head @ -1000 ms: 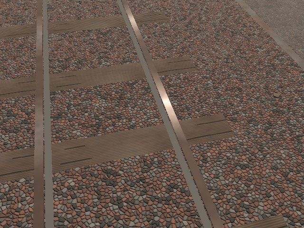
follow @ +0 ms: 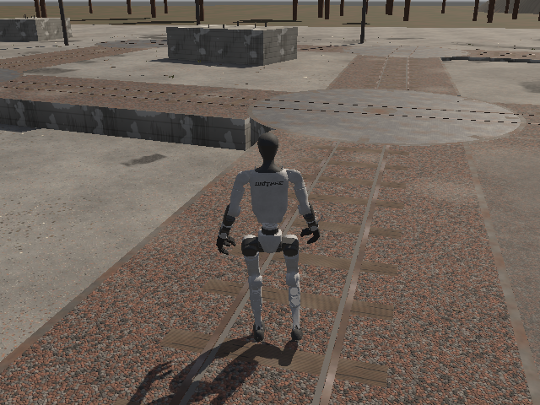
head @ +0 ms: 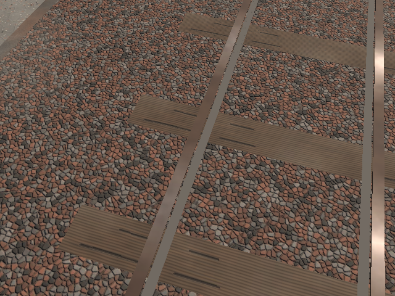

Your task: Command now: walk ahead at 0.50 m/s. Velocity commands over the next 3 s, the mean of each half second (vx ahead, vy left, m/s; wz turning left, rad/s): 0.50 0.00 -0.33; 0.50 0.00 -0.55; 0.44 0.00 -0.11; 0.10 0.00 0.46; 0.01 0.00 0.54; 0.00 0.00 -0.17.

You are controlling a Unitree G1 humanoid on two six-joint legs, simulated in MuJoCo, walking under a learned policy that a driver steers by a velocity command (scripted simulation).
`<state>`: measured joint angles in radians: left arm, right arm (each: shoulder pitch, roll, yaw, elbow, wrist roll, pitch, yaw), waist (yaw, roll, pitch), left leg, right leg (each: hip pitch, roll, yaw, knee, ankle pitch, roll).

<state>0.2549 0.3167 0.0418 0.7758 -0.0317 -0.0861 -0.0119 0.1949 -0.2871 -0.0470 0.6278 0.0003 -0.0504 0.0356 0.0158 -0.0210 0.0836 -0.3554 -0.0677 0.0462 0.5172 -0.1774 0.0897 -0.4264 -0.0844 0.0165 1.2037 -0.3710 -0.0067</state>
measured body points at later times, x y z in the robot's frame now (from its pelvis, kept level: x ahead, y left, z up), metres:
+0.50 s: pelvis +0.29 -0.08 -0.01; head +0.33 -0.09 +0.44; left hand +0.51 +0.14 -0.10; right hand +0.30 -0.37 -0.13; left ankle +0.15 +0.08 -0.63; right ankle +0.35 -0.16 -0.73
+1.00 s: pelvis +0.58 -0.12 +0.00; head +0.60 -0.13 +0.45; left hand +0.79 +0.08 -0.12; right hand +0.59 -0.44 -0.08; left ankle +0.68 -0.06 -0.73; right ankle +0.42 -0.18 -0.64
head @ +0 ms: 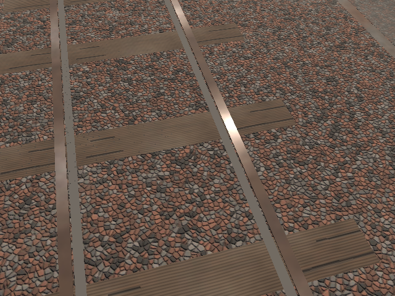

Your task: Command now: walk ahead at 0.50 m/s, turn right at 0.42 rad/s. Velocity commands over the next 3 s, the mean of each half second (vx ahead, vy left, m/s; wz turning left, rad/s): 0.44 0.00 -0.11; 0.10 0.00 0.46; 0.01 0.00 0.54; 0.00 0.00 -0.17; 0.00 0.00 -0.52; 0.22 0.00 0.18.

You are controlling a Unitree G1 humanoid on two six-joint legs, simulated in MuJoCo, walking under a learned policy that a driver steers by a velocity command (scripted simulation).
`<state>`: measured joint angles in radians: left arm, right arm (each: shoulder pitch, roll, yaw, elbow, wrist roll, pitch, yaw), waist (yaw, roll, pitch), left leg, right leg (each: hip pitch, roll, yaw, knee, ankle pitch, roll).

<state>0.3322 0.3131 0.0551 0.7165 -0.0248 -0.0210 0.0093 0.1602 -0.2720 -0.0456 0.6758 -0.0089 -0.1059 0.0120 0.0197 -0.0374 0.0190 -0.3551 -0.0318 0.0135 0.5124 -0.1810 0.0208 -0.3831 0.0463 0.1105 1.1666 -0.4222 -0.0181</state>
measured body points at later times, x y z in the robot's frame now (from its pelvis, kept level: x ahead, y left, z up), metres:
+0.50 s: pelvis +0.25 -0.06 +0.00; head +0.29 -0.07 +0.45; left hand +0.45 +0.18 -0.07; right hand +0.28 -0.34 -0.13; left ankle +0.15 +0.10 -0.65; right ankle +0.31 -0.16 -0.73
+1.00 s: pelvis +0.33 -0.02 +0.01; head +0.38 +0.02 +0.45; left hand +0.41 +0.30 -0.11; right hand +0.56 -0.26 -0.07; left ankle +0.36 +0.08 -0.73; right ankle +0.33 -0.17 -0.65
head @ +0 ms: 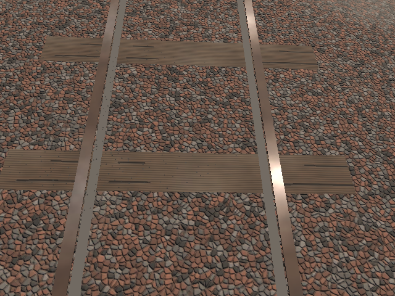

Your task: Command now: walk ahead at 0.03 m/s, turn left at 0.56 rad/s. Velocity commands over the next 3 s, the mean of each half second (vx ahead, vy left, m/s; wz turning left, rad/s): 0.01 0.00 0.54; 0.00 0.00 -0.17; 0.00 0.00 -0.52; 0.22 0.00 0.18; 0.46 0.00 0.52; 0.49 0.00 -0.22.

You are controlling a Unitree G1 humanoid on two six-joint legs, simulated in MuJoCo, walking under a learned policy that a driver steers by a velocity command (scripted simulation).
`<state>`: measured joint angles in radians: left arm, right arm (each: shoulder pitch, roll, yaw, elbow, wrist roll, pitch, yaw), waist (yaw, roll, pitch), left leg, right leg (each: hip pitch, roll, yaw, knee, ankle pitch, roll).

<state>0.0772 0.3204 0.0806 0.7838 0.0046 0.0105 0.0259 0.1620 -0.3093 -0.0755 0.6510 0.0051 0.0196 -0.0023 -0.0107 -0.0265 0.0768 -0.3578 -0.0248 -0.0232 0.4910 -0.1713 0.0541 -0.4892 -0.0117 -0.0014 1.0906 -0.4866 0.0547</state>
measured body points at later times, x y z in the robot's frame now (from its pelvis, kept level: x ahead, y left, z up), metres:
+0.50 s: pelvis +0.01 -0.04 +0.00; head +0.05 -0.06 +0.45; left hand +0.05 +0.26 -0.09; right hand +0.24 -0.29 -0.10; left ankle -0.04 +0.09 -0.66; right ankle +0.05 -0.15 -0.74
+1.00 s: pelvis +0.00 -0.04 -0.01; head +0.04 -0.06 +0.44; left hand +0.08 +0.27 -0.11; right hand +0.20 -0.30 -0.12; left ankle -0.04 +0.10 -0.74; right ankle +0.02 -0.14 -0.73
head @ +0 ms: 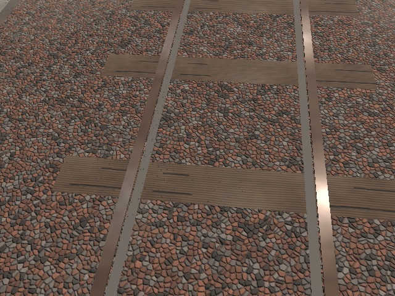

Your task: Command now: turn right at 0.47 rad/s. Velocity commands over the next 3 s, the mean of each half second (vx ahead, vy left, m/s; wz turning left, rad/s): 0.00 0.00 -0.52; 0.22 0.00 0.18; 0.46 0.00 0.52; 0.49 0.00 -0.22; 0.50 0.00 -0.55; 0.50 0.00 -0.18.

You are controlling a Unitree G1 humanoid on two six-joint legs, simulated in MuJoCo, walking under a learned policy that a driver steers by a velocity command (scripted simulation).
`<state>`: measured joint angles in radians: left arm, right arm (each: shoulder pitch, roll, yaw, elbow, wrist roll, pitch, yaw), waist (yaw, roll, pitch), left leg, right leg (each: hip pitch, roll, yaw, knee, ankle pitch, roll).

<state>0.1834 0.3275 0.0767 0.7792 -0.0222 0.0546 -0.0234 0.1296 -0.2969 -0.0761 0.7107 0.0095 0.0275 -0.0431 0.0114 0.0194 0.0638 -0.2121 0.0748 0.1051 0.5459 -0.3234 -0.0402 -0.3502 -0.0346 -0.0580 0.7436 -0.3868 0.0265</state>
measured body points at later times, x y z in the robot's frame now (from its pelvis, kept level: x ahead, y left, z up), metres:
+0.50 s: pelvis +0.01 -0.02 +0.01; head +0.04 -0.05 +0.46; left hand +0.23 +0.22 -0.07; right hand +0.08 -0.34 -0.10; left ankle +0.08 +0.14 -0.69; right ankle +0.00 -0.10 -0.73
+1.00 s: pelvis +0.10 -0.03 +0.01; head +0.11 -0.04 +0.46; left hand +0.23 +0.24 -0.09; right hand +0.17 -0.32 -0.10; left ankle +0.10 +0.11 -0.67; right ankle +0.02 -0.13 -0.73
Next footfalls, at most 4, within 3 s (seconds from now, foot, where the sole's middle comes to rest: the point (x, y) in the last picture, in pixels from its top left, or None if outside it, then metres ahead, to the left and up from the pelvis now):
0.02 right None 0.04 -0.10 -0.77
0.60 left None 0.11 0.11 -0.77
1.30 left None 0.43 0.09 -0.77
1.84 right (236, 211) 0.77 -0.07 -0.77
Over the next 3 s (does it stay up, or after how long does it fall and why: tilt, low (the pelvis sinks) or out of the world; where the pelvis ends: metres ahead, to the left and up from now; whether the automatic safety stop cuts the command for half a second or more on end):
stays up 1.20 -0.10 0.01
